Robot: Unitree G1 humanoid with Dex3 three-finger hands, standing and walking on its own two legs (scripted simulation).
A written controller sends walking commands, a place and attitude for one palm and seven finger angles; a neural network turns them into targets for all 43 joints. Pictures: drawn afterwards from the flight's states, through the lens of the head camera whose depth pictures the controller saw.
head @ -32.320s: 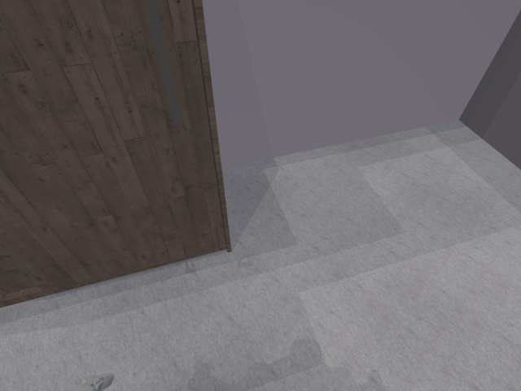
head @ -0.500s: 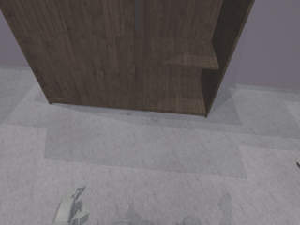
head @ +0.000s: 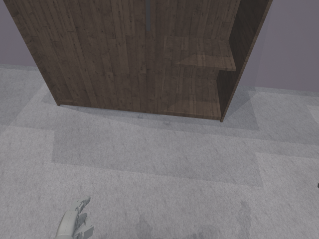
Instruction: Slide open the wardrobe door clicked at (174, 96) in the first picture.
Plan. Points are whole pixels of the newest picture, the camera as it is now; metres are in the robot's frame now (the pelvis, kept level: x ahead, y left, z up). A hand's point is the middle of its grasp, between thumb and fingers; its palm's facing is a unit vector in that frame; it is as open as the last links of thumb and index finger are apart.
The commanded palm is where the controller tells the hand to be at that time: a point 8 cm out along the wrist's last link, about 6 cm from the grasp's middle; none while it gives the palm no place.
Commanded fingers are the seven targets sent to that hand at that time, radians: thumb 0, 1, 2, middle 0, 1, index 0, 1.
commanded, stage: let the arm hang, fingers relaxed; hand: right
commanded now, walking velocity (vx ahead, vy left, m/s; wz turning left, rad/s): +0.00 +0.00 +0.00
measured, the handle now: out of the picture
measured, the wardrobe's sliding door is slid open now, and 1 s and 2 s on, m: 0.52 0.52 0.52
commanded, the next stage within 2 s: look to check the result in 1.14 s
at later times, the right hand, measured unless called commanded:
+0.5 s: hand out of the picture +0.03 -0.22 -0.17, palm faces -0.06 +0.98 -0.21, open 7.1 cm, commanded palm none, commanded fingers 0.00 -0.90 -0.90 0.20 0.30 0.20 0.30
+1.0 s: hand out of the picture +0.15 -0.25 -0.15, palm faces -0.06 +0.96 -0.29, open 7.4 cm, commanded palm none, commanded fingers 0.00 -0.90 -0.90 0.20 0.30 0.20 0.30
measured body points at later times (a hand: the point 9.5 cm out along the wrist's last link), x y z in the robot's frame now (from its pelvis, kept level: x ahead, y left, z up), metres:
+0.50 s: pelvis +0.00 -0.02 +0.01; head +0.05 -0.04 +0.45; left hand +0.03 +0.24 -0.13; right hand +0.04 -0.27 -0.15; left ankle +0.07 +0.09 -0.73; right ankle +0.01 -0.10 -0.73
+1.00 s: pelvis +0.05 -0.04 +0.01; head +0.07 -0.03 +0.46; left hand +0.12 +0.21 -0.14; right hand +0.15 -0.30 -0.13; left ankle +0.07 +0.09 -0.73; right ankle +0.01 -0.10 -0.73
